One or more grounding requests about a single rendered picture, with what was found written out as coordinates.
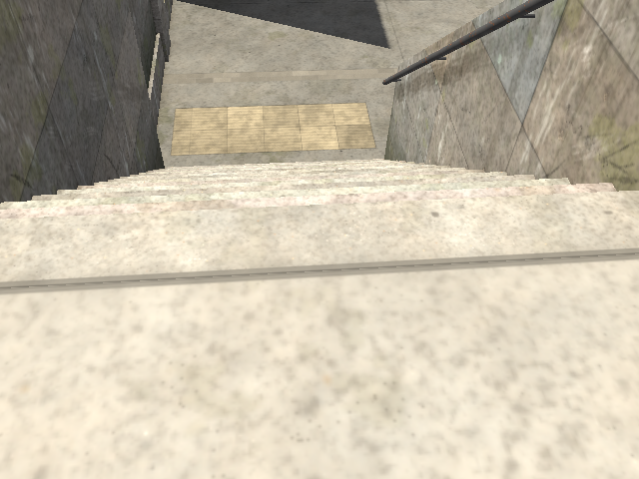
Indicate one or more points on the stairs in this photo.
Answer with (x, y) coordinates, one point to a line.
(286, 184)

